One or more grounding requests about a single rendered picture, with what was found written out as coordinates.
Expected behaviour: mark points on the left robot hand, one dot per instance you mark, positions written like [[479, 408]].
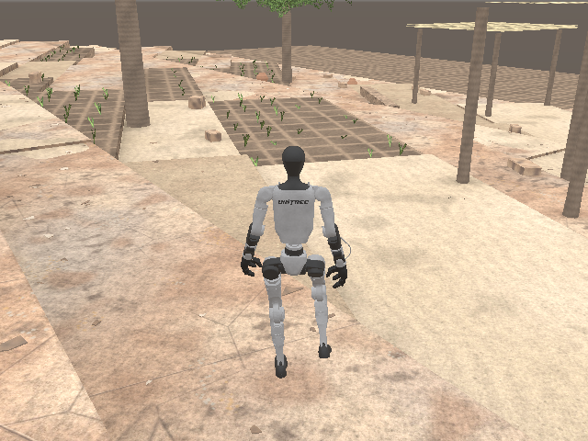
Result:
[[245, 263]]

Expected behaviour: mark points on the left robot shin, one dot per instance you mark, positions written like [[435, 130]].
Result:
[[277, 333]]

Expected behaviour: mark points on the robot head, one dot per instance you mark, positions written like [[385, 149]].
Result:
[[293, 159]]

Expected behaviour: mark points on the left robot forearm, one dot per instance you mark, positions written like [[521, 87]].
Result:
[[250, 245]]

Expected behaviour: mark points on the right robot hand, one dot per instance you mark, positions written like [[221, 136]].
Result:
[[342, 274]]

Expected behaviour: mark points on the right robot forearm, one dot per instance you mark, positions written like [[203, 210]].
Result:
[[337, 249]]

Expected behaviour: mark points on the right robot upper arm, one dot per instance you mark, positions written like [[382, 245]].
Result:
[[322, 194]]

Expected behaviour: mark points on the left robot upper arm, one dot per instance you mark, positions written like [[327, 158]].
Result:
[[264, 195]]

